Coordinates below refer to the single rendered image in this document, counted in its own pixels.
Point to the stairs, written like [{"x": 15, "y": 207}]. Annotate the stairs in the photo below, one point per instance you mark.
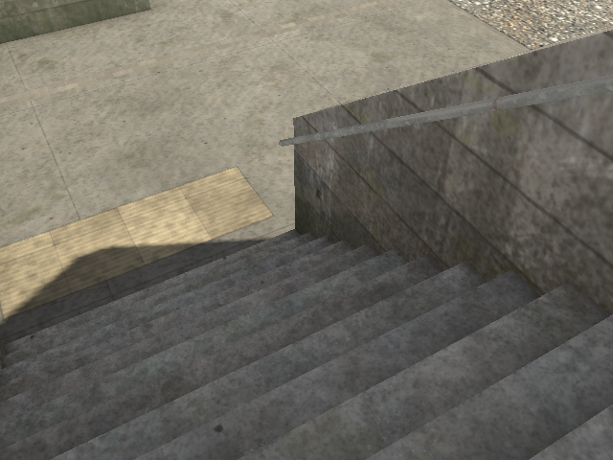
[{"x": 303, "y": 349}]

